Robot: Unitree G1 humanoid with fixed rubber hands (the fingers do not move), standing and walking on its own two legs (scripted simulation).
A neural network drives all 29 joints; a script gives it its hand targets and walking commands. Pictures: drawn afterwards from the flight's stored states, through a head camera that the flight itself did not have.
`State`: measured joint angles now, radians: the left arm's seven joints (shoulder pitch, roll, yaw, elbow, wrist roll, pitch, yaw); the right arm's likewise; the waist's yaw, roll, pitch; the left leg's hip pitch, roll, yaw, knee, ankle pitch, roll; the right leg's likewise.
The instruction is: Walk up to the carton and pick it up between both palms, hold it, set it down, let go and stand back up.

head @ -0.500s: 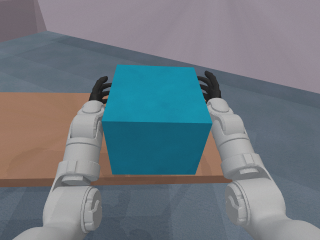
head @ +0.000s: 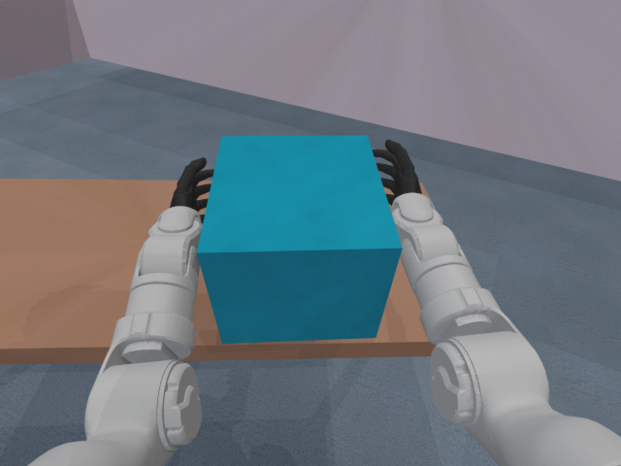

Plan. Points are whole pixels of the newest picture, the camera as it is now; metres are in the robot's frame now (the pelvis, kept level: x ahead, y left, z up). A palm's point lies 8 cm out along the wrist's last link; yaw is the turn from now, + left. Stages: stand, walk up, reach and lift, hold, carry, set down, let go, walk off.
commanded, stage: set down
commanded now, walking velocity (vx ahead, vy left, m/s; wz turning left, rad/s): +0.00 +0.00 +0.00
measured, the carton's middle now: (297, 235) +0.35 +0.03 +0.16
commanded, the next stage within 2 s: none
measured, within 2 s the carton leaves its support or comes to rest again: neither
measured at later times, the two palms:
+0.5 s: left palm (202, 211) +0.41 +0.17 +0.15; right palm (400, 193) +0.43 -0.12 +0.18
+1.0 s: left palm (206, 224) +0.41 +0.17 +0.13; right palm (399, 206) +0.43 -0.12 +0.16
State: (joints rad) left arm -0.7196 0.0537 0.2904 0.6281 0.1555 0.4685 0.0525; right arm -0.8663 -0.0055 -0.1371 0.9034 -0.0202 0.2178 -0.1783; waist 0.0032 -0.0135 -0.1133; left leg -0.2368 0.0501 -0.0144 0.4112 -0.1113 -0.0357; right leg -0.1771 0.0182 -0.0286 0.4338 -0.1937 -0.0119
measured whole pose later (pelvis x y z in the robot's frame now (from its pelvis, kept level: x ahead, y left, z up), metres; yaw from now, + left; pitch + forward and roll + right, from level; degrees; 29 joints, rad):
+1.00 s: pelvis +0.03 -0.01 +0.00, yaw +0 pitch -2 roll +0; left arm -0.68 0.02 0.31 0.73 0.16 0.28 0.10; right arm -0.87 -0.01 -0.16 1.07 -0.01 0.00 -0.16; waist 0.00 -0.01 -0.08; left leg -0.23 0.05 -0.01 0.40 -0.15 -0.04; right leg -0.16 0.02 -0.03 0.42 -0.23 -0.01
